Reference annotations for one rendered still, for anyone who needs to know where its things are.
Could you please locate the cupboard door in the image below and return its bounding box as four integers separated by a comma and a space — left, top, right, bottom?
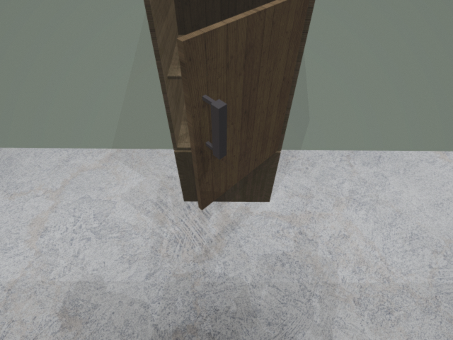
176, 0, 309, 210

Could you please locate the handle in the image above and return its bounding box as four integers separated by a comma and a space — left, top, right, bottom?
202, 95, 227, 160

